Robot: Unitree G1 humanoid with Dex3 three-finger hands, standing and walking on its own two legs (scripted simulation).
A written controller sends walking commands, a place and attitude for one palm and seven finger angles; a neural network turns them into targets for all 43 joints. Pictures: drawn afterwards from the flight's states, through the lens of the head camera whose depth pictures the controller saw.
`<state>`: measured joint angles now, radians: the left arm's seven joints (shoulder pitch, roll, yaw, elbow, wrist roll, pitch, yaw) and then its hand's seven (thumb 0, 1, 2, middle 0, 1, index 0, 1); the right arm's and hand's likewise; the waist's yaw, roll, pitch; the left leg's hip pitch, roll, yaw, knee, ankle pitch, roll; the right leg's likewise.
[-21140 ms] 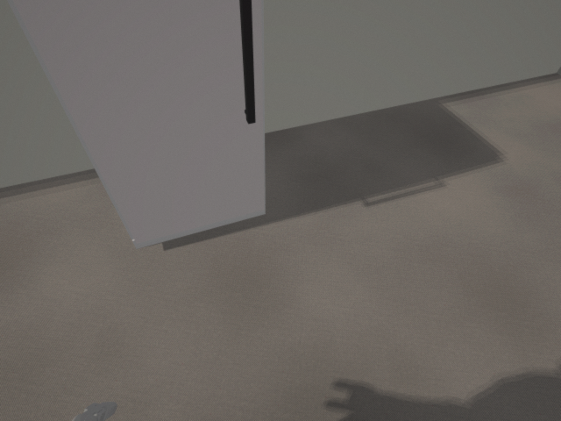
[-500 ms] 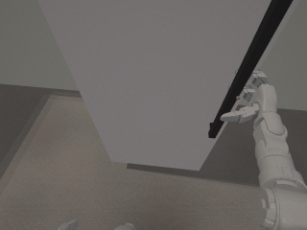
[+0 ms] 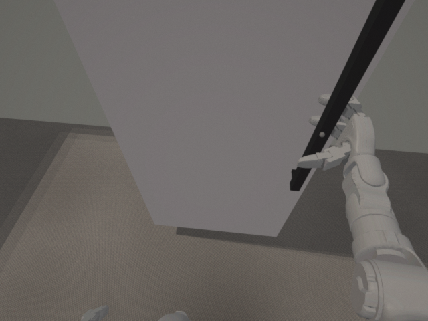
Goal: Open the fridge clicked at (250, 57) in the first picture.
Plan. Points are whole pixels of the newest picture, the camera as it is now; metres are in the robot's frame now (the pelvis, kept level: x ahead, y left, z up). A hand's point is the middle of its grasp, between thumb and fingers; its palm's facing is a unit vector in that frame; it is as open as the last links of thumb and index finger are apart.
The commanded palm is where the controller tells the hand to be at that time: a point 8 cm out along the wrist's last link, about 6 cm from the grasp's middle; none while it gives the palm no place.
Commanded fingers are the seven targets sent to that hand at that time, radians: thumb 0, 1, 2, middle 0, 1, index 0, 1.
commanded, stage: slide the fingers in behind the handle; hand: right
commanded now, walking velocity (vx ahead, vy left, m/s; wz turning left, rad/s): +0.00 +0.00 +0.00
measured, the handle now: (325, 116) +0.51 -0.15 +0.10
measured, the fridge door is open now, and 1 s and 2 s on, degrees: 0 0 0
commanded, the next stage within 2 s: grip the handle and tug to test in 0.48 s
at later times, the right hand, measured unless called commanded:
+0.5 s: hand (317, 132) +0.45 -0.13 +0.11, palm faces -0.02 +1.00 +0.00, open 14.0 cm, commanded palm +0.43 -0.19 +0.11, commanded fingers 0.00 0.50 -0.30 0.30 1.20 0.30 1.20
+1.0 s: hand (316, 131) +0.46 -0.13 +0.11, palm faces -0.02 +1.00 +0.00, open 9.9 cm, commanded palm +0.43 -0.18 +0.11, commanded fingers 0.00 -0.53 -0.74 0.41 1.35 0.41 1.35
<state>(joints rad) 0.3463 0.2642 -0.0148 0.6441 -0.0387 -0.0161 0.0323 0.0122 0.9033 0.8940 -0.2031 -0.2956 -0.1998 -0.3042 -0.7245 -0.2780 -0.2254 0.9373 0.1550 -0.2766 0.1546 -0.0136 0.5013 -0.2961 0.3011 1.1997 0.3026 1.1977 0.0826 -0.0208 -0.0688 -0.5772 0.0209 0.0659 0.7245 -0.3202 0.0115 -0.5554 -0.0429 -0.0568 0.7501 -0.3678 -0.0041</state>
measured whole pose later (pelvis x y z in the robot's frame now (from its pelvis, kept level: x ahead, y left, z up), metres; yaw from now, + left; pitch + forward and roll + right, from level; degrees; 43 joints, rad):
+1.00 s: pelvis +0.00 +0.00 +0.00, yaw +0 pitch +11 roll +0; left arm 0.35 0.26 -0.01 0.65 -0.03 -0.01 0.02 0.01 0.90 0.89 -0.20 -0.30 -0.20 -0.30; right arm -0.74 -0.26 -0.22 0.94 0.15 -0.29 0.11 -0.01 -0.09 -0.55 0.36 1.28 0.36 1.28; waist 0.08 -0.03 -0.07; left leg -0.58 0.02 0.06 0.73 -0.33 0.01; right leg -0.55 -0.04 -0.06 0.74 -0.37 0.00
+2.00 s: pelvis +0.02 +0.00 +0.01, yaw +2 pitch +10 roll +0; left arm 0.36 0.26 -0.01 0.59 -0.04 0.01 0.02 0.01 0.90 0.89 -0.20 -0.30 -0.20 -0.30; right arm -0.56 -0.25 -0.25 0.73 0.17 -0.21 0.13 0.01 -0.73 -0.77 0.37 1.40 0.39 1.40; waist 0.09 -0.03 -0.09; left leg -0.54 0.00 0.03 0.68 -0.32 0.01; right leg -0.49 -0.05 -0.09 0.69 -0.38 0.00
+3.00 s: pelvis -0.02 +0.01 +0.03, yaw -1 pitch +0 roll -1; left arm 0.16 0.18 -0.05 0.52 0.00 0.12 0.08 0.01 0.90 0.89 -0.20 -0.30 -0.20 -0.30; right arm 0.06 -0.12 0.08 0.03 0.05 -0.05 -0.10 -0.02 -0.63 -0.69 0.37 1.37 0.38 1.40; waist 0.04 -0.05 -0.02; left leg -0.30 0.03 0.07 0.49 -0.20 0.02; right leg -0.25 -0.02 -0.05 0.44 -0.20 0.01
